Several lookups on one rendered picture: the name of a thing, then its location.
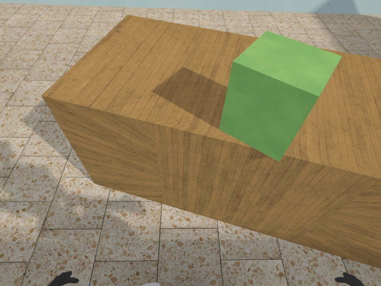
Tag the right robot hand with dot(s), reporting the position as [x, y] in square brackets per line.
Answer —
[349, 279]

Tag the pedestal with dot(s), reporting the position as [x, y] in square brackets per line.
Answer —
[142, 111]

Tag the carton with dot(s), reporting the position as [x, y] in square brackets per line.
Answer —
[273, 86]

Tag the left robot hand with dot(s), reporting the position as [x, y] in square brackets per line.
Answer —
[63, 278]

